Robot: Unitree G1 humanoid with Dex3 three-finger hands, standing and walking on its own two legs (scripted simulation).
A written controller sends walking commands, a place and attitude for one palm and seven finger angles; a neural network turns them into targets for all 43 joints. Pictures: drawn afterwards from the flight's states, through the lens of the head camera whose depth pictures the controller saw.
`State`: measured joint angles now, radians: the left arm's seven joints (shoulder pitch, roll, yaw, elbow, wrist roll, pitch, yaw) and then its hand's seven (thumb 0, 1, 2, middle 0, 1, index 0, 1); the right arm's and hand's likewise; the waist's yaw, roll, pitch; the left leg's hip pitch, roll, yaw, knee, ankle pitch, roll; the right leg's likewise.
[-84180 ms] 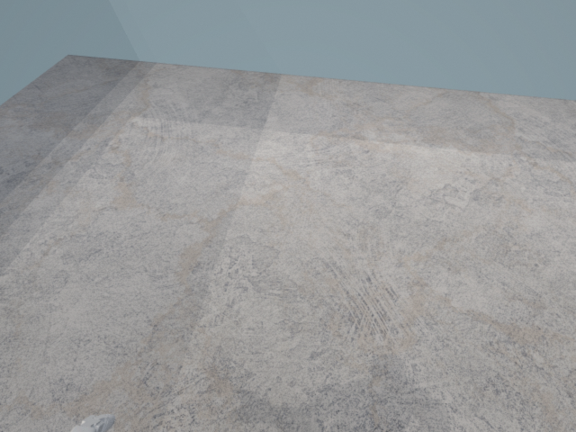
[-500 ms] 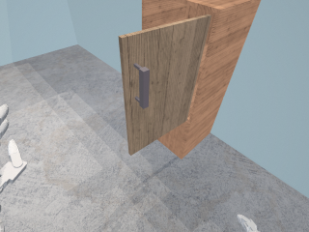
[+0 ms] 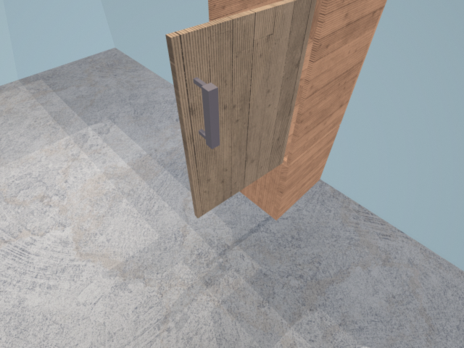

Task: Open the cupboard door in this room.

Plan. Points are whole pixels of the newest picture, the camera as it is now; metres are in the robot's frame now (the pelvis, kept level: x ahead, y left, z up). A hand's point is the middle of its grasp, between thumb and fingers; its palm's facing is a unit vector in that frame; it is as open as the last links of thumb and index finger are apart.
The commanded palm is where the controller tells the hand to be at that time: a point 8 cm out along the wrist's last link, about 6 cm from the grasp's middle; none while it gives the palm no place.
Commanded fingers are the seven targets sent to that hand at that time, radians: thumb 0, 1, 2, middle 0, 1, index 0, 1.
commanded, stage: let the arm hang, fingers relaxed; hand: left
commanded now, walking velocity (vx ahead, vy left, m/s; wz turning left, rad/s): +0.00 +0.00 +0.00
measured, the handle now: (205, 113) +0.57 +0.08 +0.09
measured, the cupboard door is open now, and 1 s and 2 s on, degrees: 85 85 85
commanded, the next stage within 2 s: look to check the result in 0.84 s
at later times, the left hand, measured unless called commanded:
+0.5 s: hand out of the picture -0.04 +0.16 -0.16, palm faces +0.04 -0.98 -0.22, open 7.4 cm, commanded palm none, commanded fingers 0.00 0.90 0.90 -0.20 -0.30 -0.20 -0.30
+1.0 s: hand out of the picture +0.00 +0.14 -0.16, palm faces +0.04 -0.98 -0.19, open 7.4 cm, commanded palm none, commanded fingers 0.00 0.90 0.90 -0.20 -0.30 -0.20 -0.30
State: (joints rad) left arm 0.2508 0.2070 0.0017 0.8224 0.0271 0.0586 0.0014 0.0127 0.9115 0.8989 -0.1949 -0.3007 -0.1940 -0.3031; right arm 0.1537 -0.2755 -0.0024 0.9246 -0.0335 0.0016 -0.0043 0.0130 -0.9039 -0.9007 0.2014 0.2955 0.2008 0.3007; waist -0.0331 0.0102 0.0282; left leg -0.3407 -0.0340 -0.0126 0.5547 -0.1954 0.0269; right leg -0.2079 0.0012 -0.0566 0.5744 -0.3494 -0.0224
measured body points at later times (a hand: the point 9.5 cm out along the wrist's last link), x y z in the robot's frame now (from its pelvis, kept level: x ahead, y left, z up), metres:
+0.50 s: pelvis +0.00 -0.01 +0.01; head +0.01 -0.03 +0.46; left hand -0.04 +0.21 -0.14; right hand -0.02 -0.21 -0.16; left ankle +0.06 +0.10 -0.73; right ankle -0.02 -0.10 -0.73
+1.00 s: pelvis +0.02 -0.02 +0.01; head +0.03 -0.03 +0.46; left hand +0.00 +0.20 -0.15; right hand +0.01 -0.24 -0.16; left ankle +0.06 +0.10 -0.73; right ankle -0.02 -0.10 -0.73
